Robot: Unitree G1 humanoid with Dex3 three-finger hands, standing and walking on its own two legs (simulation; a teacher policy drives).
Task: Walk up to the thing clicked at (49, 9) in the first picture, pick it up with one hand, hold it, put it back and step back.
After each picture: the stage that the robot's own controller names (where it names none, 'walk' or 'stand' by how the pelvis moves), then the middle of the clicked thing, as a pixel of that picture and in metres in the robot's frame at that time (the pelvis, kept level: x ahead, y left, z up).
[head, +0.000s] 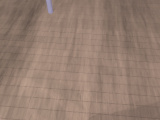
stand; (49, 4) +2.00 +0.46 -0.66
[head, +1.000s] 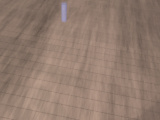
walk; (64, 12) +1.89 +0.23 -0.63
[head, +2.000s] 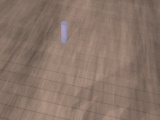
walk; (64, 32) +1.30 +0.16 -0.64
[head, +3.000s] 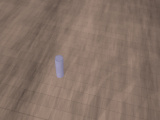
walk; (59, 67) +0.87 +0.18 -0.64
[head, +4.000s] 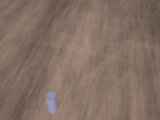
walk; (51, 103) +0.55 +0.19 -0.64
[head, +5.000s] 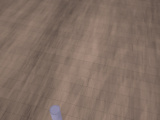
stand; (56, 116) +0.45 +0.20 -0.65
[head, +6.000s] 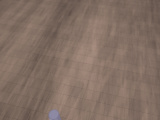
stand; out of the picture +0.43 +0.21 -0.66
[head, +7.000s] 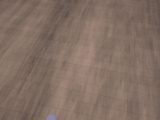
stand; out of the picture +0.40 +0.22 -0.66
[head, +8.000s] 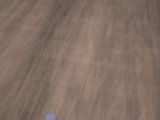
stand; out of the picture +0.40 +0.23 -0.66
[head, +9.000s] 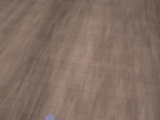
stand; out of the picture +0.40 +0.23 -0.66
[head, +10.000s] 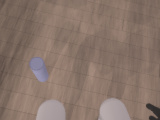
go down; (40, 70) +0.46 +0.21 -0.41
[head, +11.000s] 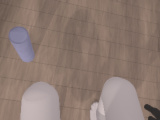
go down; (23, 47) +0.49 +0.23 -0.27
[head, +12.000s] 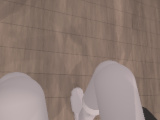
close in; out of the picture +0.49 +0.26 -0.19
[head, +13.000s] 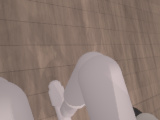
close; out of the picture +0.48 +0.29 -0.17
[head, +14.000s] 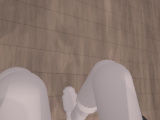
lift; out of the picture +0.40 +0.26 -0.13
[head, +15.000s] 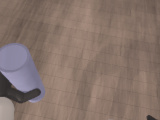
lift; (26, 79) +0.32 +0.18 +0.05
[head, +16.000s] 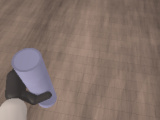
hold; (39, 83) +0.31 +0.15 +0.06
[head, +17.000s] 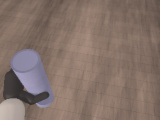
hold; (37, 83) +0.32 +0.16 +0.04
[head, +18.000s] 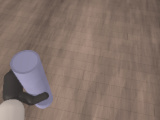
crouch; (36, 84) +0.31 +0.16 +0.04
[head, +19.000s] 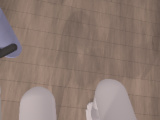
crouch; (1, 35) +0.46 +0.21 -0.04
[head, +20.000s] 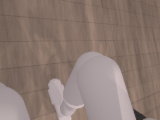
lower; out of the picture +0.46 +0.27 -0.18
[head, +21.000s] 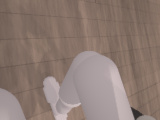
lower; out of the picture +0.48 +0.29 -0.18
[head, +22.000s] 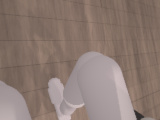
lower; out of the picture +0.47 +0.28 -0.17
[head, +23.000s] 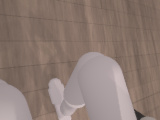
lower; out of the picture +0.46 +0.28 -0.17
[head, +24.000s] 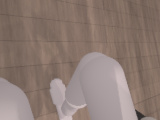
loosen; out of the picture +0.46 +0.29 -0.17
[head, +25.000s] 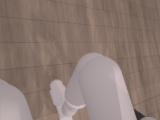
withdraw; out of the picture +0.46 +0.28 -0.18
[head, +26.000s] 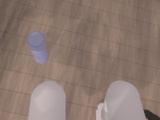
walk; (38, 49) +0.49 +0.21 -0.30
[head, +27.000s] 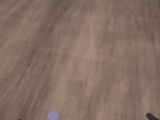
stand; out of the picture +0.41 +0.18 -0.59
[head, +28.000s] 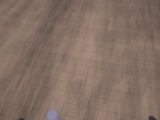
stand; out of the picture +0.41 +0.19 -0.60
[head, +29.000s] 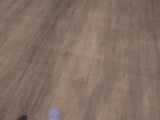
stand; (55, 119) +0.41 +0.19 -0.60
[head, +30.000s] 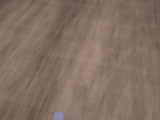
stand; out of the picture +0.43 +0.19 -0.66
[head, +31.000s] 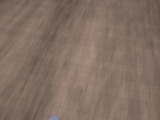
stand; out of the picture +0.40 +0.21 -0.66
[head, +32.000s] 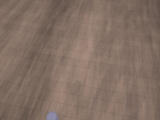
walk; out of the picture +0.40 +0.22 -0.66
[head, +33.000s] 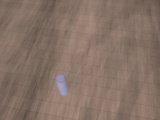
walk; (62, 85) +0.59 +0.20 -0.65
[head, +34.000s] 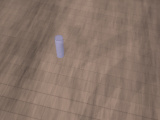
walk; (59, 47) +0.95 +0.17 -0.63
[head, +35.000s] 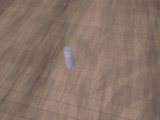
stand; (68, 57) +1.02 +0.20 -0.64
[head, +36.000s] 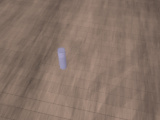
stand; (62, 58) +1.01 +0.19 -0.66
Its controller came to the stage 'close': yes
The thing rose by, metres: 0.70
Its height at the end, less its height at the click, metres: +0.00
